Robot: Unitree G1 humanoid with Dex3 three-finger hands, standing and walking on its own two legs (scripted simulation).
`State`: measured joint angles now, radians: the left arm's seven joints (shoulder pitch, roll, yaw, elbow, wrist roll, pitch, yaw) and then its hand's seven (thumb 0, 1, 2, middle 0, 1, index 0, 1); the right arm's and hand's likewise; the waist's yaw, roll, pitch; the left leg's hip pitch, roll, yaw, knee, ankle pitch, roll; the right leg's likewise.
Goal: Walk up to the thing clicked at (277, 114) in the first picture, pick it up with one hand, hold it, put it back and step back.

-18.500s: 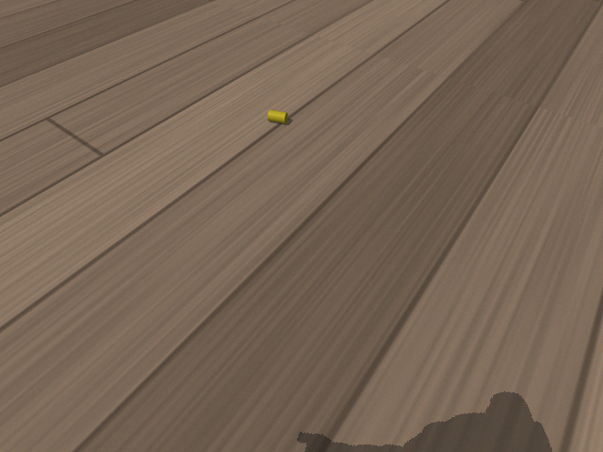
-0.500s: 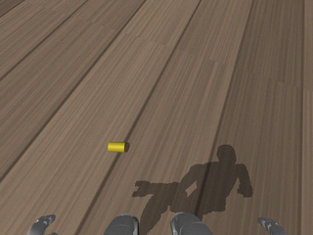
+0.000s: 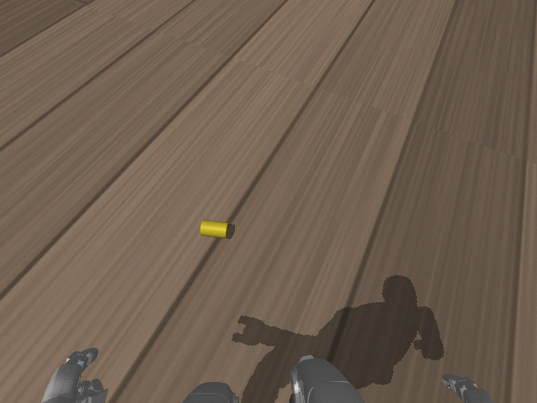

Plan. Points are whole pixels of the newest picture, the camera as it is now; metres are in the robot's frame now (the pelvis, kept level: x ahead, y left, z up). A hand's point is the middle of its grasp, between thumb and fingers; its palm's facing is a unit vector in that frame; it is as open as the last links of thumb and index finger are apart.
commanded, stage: walk up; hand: left
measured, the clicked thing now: (214, 229) +0.74 +0.20 -0.73
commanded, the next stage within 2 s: stand in 1.16 s
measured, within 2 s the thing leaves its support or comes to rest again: neither
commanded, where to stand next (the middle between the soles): +0.39 -0.03 m, yaw +1 degrees
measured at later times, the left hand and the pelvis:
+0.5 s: hand out of the picture -0.02 +0.25 -0.14, palm faces -0.01 -0.92 -0.39, open 7.4 cm; pelvis -0.08 -0.02 +0.00, yaw -2 degrees
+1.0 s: hand out of the picture +0.04 +0.24 -0.14, palm faces +0.03 -0.94 -0.35, open 7.4 cm; pelvis -0.07 -0.02 +0.01, yaw -1 degrees
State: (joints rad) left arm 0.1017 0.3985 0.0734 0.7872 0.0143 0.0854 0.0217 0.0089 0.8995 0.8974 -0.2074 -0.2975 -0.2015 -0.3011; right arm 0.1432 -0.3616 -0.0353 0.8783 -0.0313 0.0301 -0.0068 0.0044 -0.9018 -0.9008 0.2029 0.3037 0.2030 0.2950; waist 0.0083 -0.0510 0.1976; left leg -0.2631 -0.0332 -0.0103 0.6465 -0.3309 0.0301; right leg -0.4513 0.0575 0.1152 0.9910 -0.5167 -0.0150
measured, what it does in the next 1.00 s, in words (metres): steps on the spot: right foot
